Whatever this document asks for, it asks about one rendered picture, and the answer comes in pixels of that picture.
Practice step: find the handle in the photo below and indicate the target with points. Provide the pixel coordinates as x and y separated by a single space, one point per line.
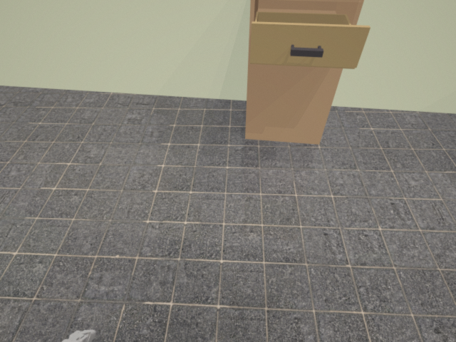
307 52

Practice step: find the cabinet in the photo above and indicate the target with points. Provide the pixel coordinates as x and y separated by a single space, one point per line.
292 103

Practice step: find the drawer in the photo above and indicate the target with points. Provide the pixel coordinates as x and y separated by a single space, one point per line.
273 33

